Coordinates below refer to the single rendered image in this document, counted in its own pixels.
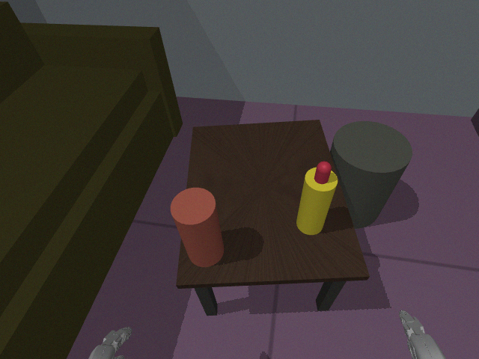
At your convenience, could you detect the right robot hand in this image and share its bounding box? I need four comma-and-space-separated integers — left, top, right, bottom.
399, 310, 446, 359

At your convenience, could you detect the sofa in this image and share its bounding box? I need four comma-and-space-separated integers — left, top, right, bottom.
0, 1, 183, 359

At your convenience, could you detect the coffee table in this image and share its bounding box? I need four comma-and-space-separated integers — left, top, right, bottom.
176, 120, 370, 316

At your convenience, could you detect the left robot hand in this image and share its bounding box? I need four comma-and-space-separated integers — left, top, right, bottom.
88, 327, 132, 359

